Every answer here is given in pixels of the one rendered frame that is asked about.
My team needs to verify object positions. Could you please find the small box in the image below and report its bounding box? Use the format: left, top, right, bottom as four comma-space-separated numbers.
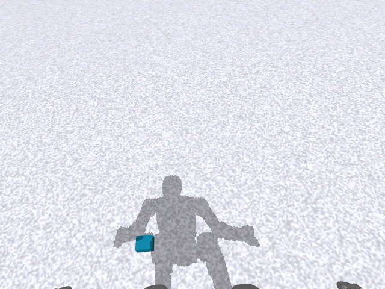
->
135, 235, 154, 253

